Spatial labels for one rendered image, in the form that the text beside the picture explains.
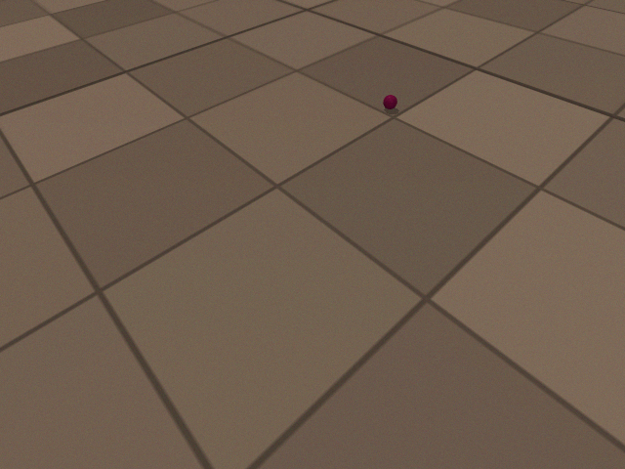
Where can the ball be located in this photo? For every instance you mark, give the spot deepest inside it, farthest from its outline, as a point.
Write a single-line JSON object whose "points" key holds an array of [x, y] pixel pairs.
{"points": [[390, 102]]}

